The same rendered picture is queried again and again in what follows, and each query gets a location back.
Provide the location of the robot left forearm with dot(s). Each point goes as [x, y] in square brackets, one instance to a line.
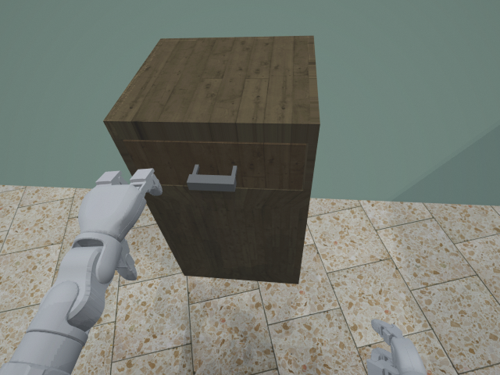
[69, 309]

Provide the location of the robot right hand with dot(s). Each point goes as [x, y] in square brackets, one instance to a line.
[403, 358]

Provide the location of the robot left hand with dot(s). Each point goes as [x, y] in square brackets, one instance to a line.
[113, 207]

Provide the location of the drawer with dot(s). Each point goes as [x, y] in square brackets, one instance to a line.
[259, 164]

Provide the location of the cabinet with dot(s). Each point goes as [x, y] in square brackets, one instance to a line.
[241, 89]

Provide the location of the handle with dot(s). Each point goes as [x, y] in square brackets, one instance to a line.
[200, 182]

